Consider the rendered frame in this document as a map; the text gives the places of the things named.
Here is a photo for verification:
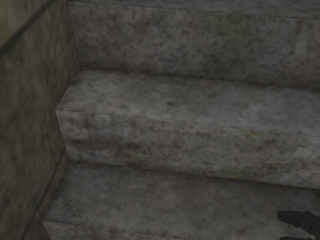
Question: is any robot right hand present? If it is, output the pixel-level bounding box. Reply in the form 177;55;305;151
277;210;320;240

